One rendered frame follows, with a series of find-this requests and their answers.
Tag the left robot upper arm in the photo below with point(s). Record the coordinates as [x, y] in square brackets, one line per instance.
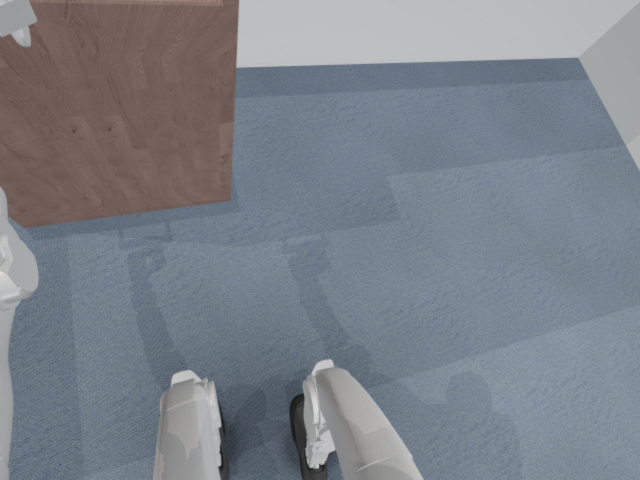
[18, 280]

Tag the cabinet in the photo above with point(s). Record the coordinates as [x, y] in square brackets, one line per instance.
[117, 108]

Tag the robot right shin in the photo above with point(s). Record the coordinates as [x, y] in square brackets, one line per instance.
[319, 440]

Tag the right robot foot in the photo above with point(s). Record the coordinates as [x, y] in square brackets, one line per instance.
[318, 472]

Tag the robot left hand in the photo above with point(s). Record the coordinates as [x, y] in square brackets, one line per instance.
[15, 18]

